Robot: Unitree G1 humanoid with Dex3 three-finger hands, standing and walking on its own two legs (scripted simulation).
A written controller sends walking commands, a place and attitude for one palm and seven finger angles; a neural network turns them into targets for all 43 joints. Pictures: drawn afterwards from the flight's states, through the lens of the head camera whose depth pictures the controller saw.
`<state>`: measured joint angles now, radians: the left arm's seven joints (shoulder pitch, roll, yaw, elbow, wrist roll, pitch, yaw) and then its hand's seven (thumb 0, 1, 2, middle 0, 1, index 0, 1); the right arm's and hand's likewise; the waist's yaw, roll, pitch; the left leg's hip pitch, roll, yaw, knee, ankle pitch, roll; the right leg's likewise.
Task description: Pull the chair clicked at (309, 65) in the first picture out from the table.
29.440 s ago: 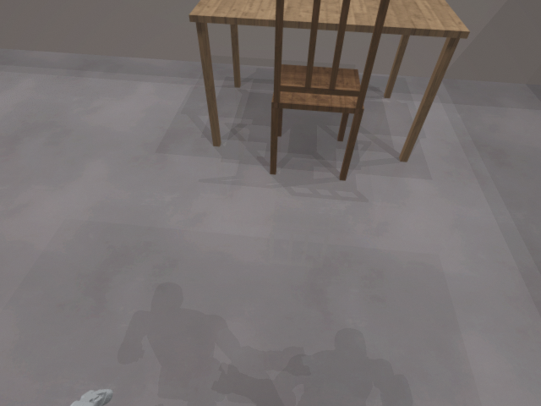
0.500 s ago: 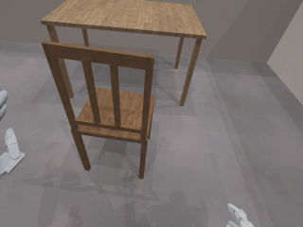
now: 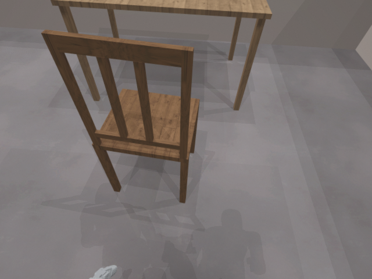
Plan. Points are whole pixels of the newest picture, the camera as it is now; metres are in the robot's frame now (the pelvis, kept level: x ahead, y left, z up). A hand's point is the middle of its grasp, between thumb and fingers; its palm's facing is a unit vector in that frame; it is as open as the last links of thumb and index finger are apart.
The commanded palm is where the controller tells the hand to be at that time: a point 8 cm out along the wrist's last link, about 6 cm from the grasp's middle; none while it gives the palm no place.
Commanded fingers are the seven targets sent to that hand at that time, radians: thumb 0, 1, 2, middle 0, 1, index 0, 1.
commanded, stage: let the arm hang, fingers relaxed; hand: left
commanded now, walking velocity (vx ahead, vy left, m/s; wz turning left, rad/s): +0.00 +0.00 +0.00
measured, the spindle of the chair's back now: (115, 102) +0.65 +0.25 -0.05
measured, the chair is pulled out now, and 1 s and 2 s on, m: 0.58 0.58 0.58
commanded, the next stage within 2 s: look to check the result in 0.86 s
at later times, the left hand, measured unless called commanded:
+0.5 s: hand out of the picture +0.02 +0.19 -0.14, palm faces +0.02 -0.97 -0.25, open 7.3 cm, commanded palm none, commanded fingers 0.00 0.90 0.90 -0.20 -0.30 -0.20 -0.30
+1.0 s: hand out of the picture -0.01 +0.16 -0.15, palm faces +0.03 -0.99 -0.17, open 7.4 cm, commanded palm none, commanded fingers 0.00 0.90 0.90 -0.20 -0.30 -0.20 -0.30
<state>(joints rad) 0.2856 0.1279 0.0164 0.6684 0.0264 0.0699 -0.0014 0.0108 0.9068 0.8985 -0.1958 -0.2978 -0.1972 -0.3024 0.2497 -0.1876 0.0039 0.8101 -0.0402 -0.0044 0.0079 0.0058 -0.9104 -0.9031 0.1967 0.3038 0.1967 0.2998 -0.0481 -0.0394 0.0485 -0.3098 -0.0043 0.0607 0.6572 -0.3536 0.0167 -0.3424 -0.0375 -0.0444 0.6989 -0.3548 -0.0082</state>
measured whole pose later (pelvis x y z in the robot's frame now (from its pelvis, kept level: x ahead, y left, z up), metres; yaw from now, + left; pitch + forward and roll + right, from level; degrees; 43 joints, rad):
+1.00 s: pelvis +0.00 +0.01 +0.02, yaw +0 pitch -2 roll +0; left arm 0.33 0.10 -0.01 1.11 0.01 0.00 0.04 0.00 0.90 0.90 -0.20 -0.30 -0.20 -0.30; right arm 0.36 -0.11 0.00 1.10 -0.01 -0.01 -0.03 0.00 -0.91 -0.90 0.19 0.30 0.19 0.30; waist -0.01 0.02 0.04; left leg -0.16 0.00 0.06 0.42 -0.24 0.02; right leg -0.17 -0.02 -0.05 0.43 -0.23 0.00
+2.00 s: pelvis +0.01 +0.01 +0.02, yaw +0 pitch -1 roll +0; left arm 0.32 0.11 0.00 1.11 0.01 -0.01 0.04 0.00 0.91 0.90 -0.20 -0.30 -0.20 -0.30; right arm 0.34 -0.11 0.00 1.11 -0.01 -0.01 -0.03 0.00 -0.91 -0.90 0.19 0.30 0.19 0.30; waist -0.01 0.02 0.05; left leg -0.14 0.00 0.06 0.41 -0.24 0.02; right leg -0.16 -0.02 -0.05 0.42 -0.24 -0.01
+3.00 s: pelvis +0.01 +0.00 +0.02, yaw +0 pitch -2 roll +0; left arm 0.32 0.10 0.00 1.11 0.01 -0.01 0.04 0.00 0.91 0.90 -0.20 -0.30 -0.20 -0.30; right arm 0.35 -0.12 0.00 1.11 -0.01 -0.01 -0.03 0.00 -0.91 -0.90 0.19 0.30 0.19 0.30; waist -0.01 0.02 0.05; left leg -0.14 0.01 0.06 0.40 -0.24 0.00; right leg -0.16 -0.01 -0.05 0.43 -0.24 -0.02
